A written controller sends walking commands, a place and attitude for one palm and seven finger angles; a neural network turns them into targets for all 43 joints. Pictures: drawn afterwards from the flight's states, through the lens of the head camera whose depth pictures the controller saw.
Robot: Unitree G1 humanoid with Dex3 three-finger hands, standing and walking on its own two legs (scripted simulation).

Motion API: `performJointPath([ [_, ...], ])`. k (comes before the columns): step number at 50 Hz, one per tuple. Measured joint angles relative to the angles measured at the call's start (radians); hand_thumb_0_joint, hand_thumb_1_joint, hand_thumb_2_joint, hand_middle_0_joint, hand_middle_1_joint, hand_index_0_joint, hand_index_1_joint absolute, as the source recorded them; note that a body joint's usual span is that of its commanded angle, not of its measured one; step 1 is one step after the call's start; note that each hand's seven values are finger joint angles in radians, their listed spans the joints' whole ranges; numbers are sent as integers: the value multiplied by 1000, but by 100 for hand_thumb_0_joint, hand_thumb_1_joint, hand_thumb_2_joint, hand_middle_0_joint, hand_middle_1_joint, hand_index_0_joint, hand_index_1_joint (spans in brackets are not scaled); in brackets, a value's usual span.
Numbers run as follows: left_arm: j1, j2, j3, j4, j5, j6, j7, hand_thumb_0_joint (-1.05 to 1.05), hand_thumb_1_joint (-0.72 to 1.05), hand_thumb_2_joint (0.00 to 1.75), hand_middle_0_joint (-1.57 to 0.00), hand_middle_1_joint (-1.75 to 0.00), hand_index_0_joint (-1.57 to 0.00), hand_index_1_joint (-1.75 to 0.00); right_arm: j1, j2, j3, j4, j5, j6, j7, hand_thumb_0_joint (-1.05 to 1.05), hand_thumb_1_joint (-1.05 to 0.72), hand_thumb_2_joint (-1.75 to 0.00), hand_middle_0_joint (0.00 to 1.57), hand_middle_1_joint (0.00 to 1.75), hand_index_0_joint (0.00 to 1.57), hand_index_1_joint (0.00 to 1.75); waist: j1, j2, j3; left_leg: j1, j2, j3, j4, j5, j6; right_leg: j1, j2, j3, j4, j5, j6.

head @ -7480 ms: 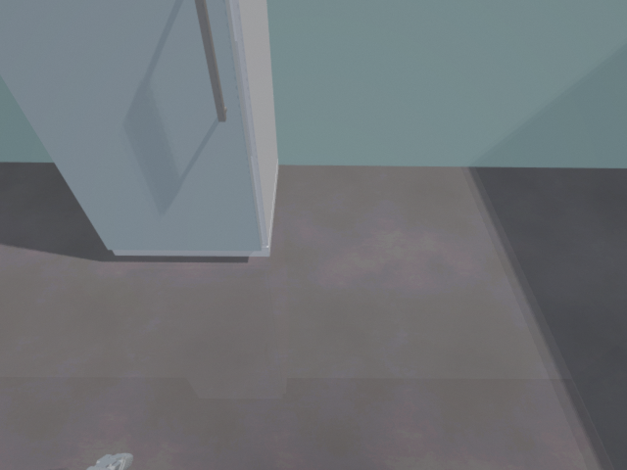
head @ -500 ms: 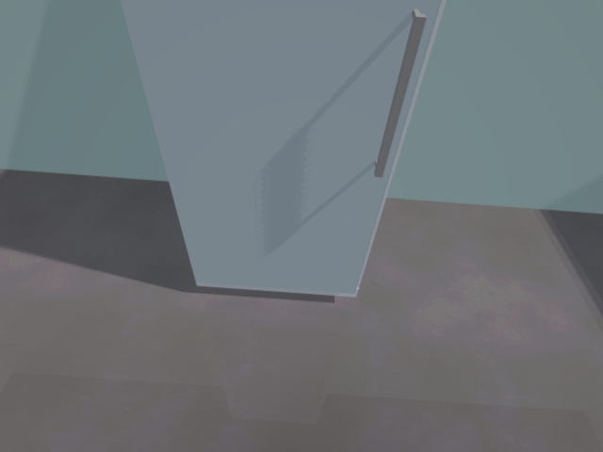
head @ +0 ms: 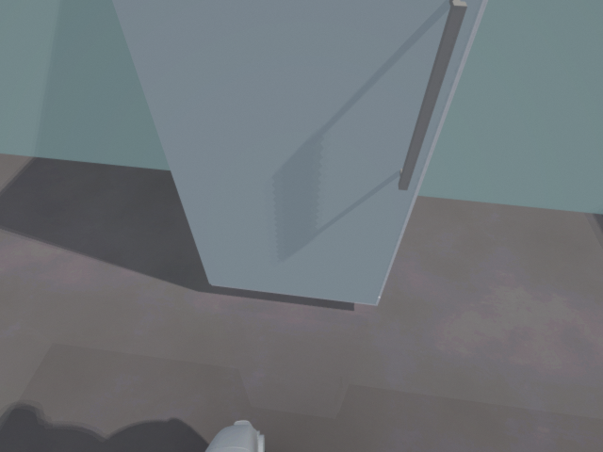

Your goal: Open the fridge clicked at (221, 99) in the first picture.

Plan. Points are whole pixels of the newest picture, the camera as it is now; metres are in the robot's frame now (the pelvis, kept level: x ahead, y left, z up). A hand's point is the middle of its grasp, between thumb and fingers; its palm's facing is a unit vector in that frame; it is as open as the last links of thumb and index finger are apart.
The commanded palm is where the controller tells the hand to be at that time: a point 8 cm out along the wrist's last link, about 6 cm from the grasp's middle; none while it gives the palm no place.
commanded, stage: take the last steps up to it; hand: right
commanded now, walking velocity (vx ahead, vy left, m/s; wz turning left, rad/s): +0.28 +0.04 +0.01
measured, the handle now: (424, 108) +0.67 -0.16 +0.11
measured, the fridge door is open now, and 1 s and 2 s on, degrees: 0 0 0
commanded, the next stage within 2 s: come to a stop and stand still in 0.34 s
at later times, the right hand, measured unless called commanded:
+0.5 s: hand out of the picture +0.16 -0.16 -0.19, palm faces +0.10 +0.99 -0.14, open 7.3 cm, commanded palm none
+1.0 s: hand (391, 411) +0.22 -0.12 -0.16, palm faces +0.05 +0.96 -0.27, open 7.3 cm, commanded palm none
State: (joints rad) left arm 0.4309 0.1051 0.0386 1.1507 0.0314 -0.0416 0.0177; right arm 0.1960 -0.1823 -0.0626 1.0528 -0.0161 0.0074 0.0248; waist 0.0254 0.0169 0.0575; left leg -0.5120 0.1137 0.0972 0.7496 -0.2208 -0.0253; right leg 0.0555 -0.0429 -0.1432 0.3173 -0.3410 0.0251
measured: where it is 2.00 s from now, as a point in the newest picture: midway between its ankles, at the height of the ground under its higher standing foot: outside the picture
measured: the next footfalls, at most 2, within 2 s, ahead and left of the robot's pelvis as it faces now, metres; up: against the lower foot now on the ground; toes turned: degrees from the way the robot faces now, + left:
left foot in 0.08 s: +0.17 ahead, +0.14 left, +0.00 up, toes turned +9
right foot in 0.46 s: +0.26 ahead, -0.09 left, +0.00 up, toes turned -10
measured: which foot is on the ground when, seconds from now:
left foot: up 0.00-0.06, down 0.08-0.48, up 0.50-0.86, down 0.88-1.00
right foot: down 0.00-0.08, up 0.10-0.44, down 0.46-0.88, up 0.90-1.00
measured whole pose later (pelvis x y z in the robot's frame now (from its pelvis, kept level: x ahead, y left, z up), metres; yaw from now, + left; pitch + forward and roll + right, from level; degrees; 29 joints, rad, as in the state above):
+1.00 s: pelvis +0.17 +0.07 +0.00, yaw +0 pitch -2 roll -2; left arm 0.17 0.22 0.08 1.03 0.02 0.08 0.00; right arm 0.21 -0.15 -0.03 1.01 -0.03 0.02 -0.03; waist -0.02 -0.05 0.08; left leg -0.29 0.06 0.07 0.58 -0.26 0.02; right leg -0.40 -0.03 -0.04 0.95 -0.44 0.02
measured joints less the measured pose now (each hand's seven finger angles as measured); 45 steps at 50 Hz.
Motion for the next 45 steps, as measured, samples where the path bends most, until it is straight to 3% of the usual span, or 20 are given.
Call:
performJointPath([
  [3, 20, 7, 6, 14, 2, 5, -2, 1, 90, 90, -20, -30, -20, -30, -43, 0, 0, -24, -1, -22, 2, 1, -91, -90, 20, 30, 20, 30, 16, -19, 12, 75, -29, 25, -125, 7, 23, 2, -32, -4, 85, -82, 28],
  [4, 28, 7, 7, 19, -1, 7, -5, 1, 90, 90, -20, -30, -20, -30, -53, -4, 1, -33, -3, -40, 2, 1, -91, -90, 20, 30, 20, 30, 15, -19, 13, 103, -35, 29, -163, 37, 40, -26, -44, 0, 172, -124, 28],
  [6, 6, 18, 6, 25, -13, 21, -9, 1, 90, 90, -20, -30, -20, -30, -74, 3, 0, -41, -1, -73, -6, 0, -91, -90, 20, 30, 20, 30, 8, -34, 32, 95, -50, 42, -100, 23, 66, -154, -56, 55, 494, -181, -2],
  [8, -26, 33, 12, 15, -17, 33, -11, 1, 90, 90, -20, -30, -20, -30, -75, 16, 6, -43, 3, -78, -15, 0, -91, -89, 20, 30, 20, 30, 4, -43, 38, 131, -59, 56, -106, -9, 76, -289, -46, 96, 764, -154, -25],
  [10, -66, 52, 18, -6, -12, 38, -12, 1, 90, 90, -20, -30, -20, -30, -58, 31, 14, -36, 2, -72, -26, 0, -91, -89, 20, 30, 20, 30, -1, -49, 29, 179, -69, 65, -160, -6, 70, -397, -53, 93, 866, -86, -30],
  [12, -108, 65, 22, -38, -6, 40, -13, 1, 91, 90, -20, -30, -20, -30, -35, 33, 4, -29, 6, -71, -45, -1, -93, -89, 20, 30, 21, 30, -3, -49, 13, 221, -79, 70, -221, 7, 69, -470, -65, 81, 833, -43, -22],
  [16, -178, 74, 21, -101, -4, 35, -19, 1, 91, 90, -20, -30, -20, -30, 7, 14, 13, -5, -2, -58, -43, -1, -95, -89, 21, 30, 21, 30, -9, -38, -17, 285, -91, 75, -301, 13, 68, -518, -78, 50, 618, 8, -3],
  [23, -240, 65, 3, -130, -5, 2, -27, 0, 91, 90, -20, -30, -20, -30, 84, 14, 22, 41, 2, -44, -31, 0, -92, -89, 20, 30, 21, 30, -46, -21, -33, 352, -96, 76, -249, -87, 31, -387, -53, 20, 254, 119, -6],
  [26, -250, 37, -14, -121, -2, -5, -14, 0, 91, 90, -20, -30, -20, -30, 99, 10, 26, 61, 7, -18, -37, 0, -92, -89, 20, 30, 20, 30, -57, 23, -28, 312, -68, 25, -101, -219, 18, -357, -23, -8, 267, 91, -59],
  [31, -279, 35, -15, -107, -14, 8, 21, -1, 94, 90, -20, -30, -20, -30, 79, 25, 38, 66, 10, 4, -48, 0, -91, -89, 20, 30, 20, 30, -54, 23, 3, 235, -51, -30, 3, -243, -7, -290, -3, -23, 171, 117, -73],
  [39, -302, 53, 16, -114, -7, 60, 17, -1, 93, 90, -20, -30, -20, -30, 22, 2, 10, -8, 1, 38, -53, 0, -91, -89, 20, 30, 20, 30, -43, -3, 51, 137, -58, -53, 98, -230, -7, -282, -37, -20, 162, 128, -40],
  [44, -279, 72, 31, -115, -11, 81, 0, 0, 91, 90, -20, -30, -20, -30, 22, -18, 10, -49, -5, 7, -55, 0, -91, -89, 20, 30, 20, 30, -47, -12, 34, 225, -43, -43, -155, -33, 7, -332, -52, -18, 265, 83, 1],
  [45, -279, 82, 34, -116, -15, 88, -3, 0, 91, 90, -20, -30, -20, -30, 18, -12, 13, -45, -8, 3, -56, 0, -91, -89, 20, 30, 20, 30, -45, -28, 36, 217, -50, -37, -135, -43, 18, -353, -52, 4, 315, 17, 4],
])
